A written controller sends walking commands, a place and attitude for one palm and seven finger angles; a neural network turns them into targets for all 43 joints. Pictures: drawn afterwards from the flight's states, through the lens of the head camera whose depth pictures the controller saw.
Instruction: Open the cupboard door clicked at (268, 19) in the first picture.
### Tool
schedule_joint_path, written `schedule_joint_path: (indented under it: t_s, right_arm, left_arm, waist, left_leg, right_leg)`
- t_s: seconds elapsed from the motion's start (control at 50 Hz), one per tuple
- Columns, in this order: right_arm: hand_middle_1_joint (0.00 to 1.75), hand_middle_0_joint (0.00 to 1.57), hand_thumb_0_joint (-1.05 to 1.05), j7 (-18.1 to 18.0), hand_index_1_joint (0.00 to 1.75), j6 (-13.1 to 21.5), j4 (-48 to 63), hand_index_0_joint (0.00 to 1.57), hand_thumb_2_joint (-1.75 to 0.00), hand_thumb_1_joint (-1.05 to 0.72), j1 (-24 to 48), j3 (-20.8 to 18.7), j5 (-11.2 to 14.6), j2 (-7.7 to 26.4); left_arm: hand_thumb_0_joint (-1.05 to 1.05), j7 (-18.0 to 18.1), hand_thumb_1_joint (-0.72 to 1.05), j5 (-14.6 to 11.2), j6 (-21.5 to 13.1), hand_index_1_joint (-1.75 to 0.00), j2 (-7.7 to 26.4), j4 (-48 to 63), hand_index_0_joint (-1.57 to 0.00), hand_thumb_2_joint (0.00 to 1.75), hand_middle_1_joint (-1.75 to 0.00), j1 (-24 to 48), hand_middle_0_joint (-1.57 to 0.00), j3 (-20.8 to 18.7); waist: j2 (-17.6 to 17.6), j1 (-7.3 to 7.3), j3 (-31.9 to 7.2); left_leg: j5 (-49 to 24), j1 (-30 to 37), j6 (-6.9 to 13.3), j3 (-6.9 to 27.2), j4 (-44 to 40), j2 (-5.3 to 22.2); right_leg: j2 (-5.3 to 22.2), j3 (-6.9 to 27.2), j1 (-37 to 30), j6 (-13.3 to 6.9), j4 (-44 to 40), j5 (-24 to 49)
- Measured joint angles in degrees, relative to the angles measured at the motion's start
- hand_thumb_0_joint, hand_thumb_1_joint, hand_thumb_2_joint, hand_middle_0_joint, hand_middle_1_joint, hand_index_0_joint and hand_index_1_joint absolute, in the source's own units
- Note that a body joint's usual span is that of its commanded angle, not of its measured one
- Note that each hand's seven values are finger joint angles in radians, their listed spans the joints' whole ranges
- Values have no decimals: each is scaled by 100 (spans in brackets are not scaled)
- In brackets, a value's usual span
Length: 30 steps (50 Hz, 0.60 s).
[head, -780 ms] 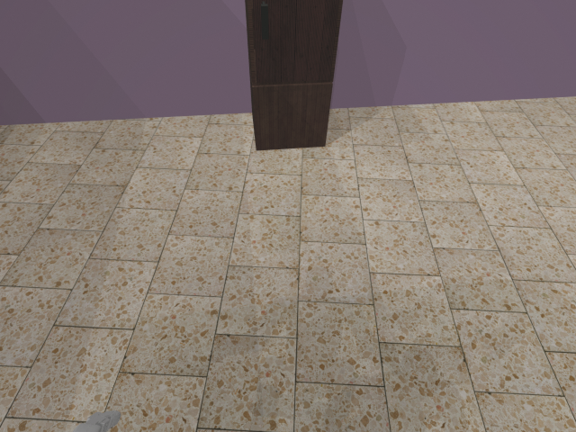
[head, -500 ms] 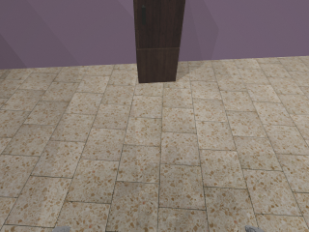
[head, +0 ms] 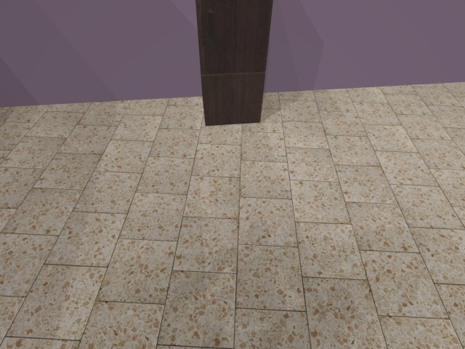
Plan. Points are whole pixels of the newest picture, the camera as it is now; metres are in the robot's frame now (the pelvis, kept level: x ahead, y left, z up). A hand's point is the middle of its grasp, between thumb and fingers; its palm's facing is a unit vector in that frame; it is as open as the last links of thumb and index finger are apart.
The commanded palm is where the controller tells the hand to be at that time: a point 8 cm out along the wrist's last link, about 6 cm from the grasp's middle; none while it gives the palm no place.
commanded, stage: stand and wait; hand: left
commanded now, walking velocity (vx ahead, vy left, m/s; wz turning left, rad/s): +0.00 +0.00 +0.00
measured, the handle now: (210, 23) +1.65 +0.20 -0.07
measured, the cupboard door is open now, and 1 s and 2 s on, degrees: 0 0 0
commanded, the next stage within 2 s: look at it before walking up in 0.04 s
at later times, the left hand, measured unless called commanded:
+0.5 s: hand out of the picture +0.06 +0.24 -0.16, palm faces -0.04 -0.95 -0.32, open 7.4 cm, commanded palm none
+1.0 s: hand out of the picture +0.06 +0.23 -0.16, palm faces -0.05 -0.95 -0.30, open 7.4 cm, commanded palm none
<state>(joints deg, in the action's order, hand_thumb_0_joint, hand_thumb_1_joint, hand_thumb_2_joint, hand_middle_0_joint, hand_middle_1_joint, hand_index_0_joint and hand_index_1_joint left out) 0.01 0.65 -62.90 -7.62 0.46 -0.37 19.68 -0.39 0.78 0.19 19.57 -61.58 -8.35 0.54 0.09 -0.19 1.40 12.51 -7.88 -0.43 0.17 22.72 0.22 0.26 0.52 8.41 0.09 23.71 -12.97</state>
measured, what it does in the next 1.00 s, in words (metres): stands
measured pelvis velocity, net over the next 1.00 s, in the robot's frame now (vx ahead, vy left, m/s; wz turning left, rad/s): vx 0.01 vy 0.00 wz -0.03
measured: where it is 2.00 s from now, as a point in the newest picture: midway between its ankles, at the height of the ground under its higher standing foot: (247, 314)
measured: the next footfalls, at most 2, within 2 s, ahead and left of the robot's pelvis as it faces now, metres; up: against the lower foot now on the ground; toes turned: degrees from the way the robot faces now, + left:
left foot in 1.66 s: +0.43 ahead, +0.07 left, +0.00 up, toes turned +0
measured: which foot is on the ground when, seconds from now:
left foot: down 0.00-1.00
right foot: down 0.00-1.00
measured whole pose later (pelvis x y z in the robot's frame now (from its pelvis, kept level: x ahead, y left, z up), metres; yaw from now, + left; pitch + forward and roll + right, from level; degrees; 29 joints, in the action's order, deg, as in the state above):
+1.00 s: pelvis +0.01 +0.00 +0.00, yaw -1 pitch -1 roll +0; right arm 0.2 0.2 -63.9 -9.0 0.6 -1.0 17.2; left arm -0.3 1.3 0.7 17.6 -62.5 -11.1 0.5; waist 0.5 0.3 -0.4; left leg 15.0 -8.7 -0.4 -1.2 24.1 0.7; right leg -0.2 1.8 9.5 0.1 24.6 -14.4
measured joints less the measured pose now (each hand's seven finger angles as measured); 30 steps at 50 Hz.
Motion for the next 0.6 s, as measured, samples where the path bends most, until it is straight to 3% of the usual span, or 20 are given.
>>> schedule_joint_path:
  t_s: [0.6]
  right_arm:
    - [30, 20, 0, 19, 30, 14, -123, 20, -90, -90, -9, 1, 8, -47]
  left_arm:
    - [1, -6, 91, 13, -30, -30, -40, -101, -20, 90, -30, -45, -20, 12]
  waist:
    - [22, 1, 35]
  left_leg:
    - [-136, -48, -29, -32, -124, 52]
  right_leg:
    - [-51, 33, 51, -22, -157, 171]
